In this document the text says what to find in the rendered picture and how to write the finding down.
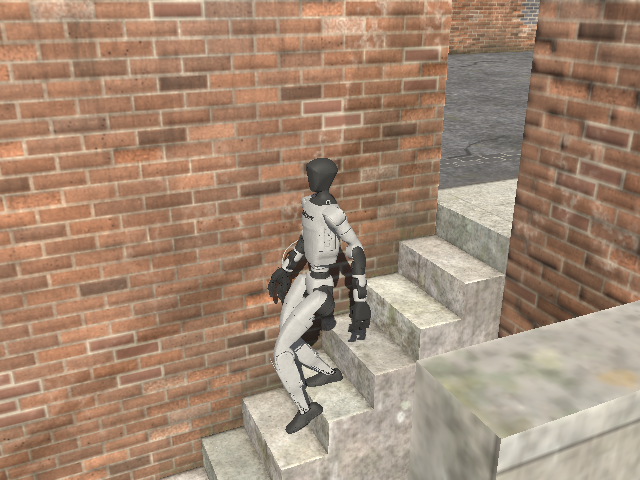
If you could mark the robot left hand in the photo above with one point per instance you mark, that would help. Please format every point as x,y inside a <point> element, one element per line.
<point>360,311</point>

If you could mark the robot right upper arm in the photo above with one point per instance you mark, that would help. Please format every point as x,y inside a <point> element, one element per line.
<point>303,202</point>

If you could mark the robot left upper arm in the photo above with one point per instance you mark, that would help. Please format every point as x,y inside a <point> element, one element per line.
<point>337,219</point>

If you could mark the robot left forearm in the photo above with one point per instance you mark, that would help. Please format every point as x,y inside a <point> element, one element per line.
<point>359,281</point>

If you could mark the robot right forearm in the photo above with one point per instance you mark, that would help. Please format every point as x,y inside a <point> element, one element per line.
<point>294,256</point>

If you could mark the right robot foot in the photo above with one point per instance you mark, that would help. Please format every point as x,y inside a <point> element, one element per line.
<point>322,379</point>

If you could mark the robot right hand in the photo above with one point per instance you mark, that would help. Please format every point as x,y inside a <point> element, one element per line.
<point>282,277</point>

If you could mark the robot left shin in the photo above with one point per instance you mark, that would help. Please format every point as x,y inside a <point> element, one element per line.
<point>291,379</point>

